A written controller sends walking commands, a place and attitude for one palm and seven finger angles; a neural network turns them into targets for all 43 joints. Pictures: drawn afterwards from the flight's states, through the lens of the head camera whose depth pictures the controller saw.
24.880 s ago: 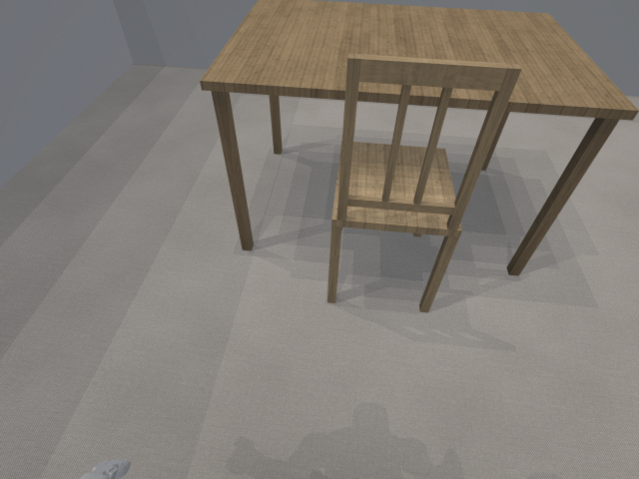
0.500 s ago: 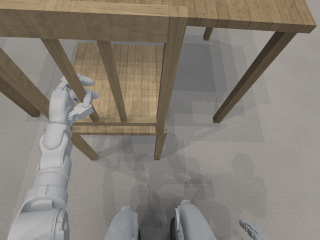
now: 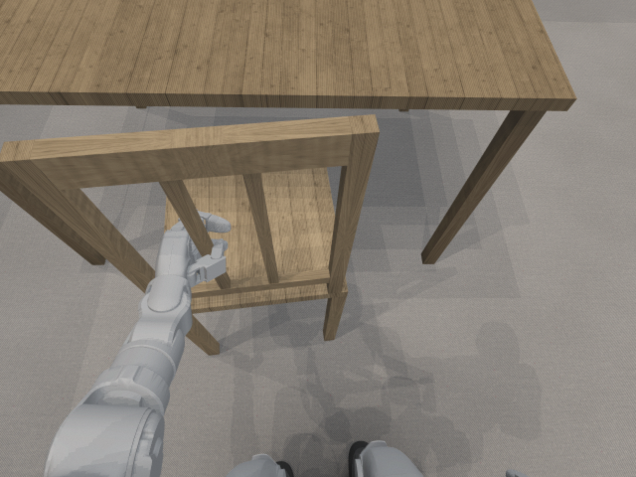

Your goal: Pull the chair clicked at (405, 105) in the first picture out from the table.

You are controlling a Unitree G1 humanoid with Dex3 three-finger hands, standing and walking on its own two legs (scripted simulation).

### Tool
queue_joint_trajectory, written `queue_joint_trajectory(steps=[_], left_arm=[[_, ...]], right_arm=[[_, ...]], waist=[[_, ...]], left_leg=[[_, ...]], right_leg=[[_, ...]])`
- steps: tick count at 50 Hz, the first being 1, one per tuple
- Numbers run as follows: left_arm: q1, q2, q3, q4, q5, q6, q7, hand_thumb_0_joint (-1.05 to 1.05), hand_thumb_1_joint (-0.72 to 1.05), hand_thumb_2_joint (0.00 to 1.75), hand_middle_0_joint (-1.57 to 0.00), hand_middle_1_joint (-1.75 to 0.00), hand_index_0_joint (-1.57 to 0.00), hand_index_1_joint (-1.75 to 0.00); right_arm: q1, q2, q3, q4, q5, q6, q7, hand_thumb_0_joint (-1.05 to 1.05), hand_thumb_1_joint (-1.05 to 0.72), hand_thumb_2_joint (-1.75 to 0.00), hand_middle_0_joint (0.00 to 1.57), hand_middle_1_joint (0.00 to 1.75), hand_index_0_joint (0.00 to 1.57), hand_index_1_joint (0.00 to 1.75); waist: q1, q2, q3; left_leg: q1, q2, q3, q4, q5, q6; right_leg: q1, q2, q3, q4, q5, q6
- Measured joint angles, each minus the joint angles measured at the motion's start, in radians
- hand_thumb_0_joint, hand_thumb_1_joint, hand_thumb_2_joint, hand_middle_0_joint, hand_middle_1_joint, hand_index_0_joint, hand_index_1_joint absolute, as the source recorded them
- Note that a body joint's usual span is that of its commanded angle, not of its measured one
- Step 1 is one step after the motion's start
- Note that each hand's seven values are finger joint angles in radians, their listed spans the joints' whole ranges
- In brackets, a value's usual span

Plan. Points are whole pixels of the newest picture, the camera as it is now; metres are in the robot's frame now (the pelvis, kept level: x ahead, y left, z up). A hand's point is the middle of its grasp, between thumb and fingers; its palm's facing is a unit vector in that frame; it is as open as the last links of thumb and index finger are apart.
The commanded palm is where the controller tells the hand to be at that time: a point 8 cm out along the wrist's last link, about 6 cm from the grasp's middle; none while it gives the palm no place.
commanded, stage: step backward, pulling the chair out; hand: left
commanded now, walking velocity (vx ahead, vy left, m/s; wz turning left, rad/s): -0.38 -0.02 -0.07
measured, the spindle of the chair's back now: (203, 243) +0.43 +0.15 -0.06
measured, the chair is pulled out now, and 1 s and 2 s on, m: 0.06 0.20 0.31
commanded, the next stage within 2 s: none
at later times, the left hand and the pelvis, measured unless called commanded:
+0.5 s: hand (245, 330) +0.30 +0.09 -0.05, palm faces -0.04 -0.99 -0.15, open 4.9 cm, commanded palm +0.30 +0.14 -0.05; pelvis -0.07 -0.01 +0.00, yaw +0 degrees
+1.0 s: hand (238, 369) +0.25 +0.09 -0.05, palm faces -0.08 -0.98 -0.17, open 5.1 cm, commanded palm +0.26 +0.14 -0.05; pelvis -0.11 +0.00 +0.00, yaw -3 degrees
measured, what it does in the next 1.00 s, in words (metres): walks backwards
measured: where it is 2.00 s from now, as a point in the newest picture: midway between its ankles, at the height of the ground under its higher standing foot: outside the picture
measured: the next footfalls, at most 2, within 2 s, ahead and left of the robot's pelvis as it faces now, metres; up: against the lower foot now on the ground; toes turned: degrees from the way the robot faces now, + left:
right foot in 1.02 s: -0.05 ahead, -0.14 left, +0.00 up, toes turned -4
left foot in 1.38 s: -0.05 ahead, +0.12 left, +0.00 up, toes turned -2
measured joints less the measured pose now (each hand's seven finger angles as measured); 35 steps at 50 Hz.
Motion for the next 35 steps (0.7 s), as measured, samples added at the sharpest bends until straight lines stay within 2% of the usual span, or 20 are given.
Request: queue_joint_trajectory(steps=[9,18,29,35], left_arm=[[0.023,-0.022,-0.019,0.003,-0.003,0.003,0.008,0.02,0.76,0.78,-0.30,-1.12,-0.50,-1.45],[0.019,-0.052,-0.067,0.029,-0.017,0.034,0.029,0.02,0.76,0.77,-0.26,-1.11,-0.50,-1.45],[0.047,-0.081,-0.118,0.054,-0.024,0.017,0.033,0.02,0.75,0.79,-0.27,-1.11,-0.50,-1.45],[0.064,-0.103,-0.129,0.062,-0.020,-0.006,0.044,0.02,0.74,0.79,-0.27,-1.11,-0.50,-1.45]], right_arm=[[-0.017,0.029,0.022,0.025,0.020,-0.010,-0.010,0.00,-0.90,-0.90,0.21,0.30,0.20,0.30],[-0.045,-0.007,0.014,0.048,0.038,-0.039,-0.031,0.01,-0.90,-0.90,0.21,0.30,0.20,0.30],[-0.034,-0.018,0.013,0.075,0.047,-0.102,-0.036,0.01,-0.90,-0.90,0.20,0.30,0.20,0.30],[-0.031,-0.020,0.016,0.104,0.048,-0.135,-0.025,0.01,-0.90,-0.90,0.21,0.30,0.20,0.30]], waist=[[0.004,0.013,0.019],[0.001,-0.001,0.020],[0.038,-0.001,0.039],[0.035,0.003,0.052]], left_leg=[[0.017,0.013,0.006,-0.032,0.039,-0.013],[0.019,-0.004,0.011,-0.052,0.094,-0.006],[0.036,-0.009,0.020,-0.022,0.113,-0.008],[0.042,-0.028,0.013,-0.014,-0.015,-0.049]], right_leg=[[0.015,0.013,0.004,-0.036,0.047,-0.011],[0.009,-0.004,0.007,-0.034,0.089,-0.009],[0.013,-0.011,0.015,0.020,0.095,-0.016],[0.042,-0.029,0.016,-0.035,0.133,-0.011]])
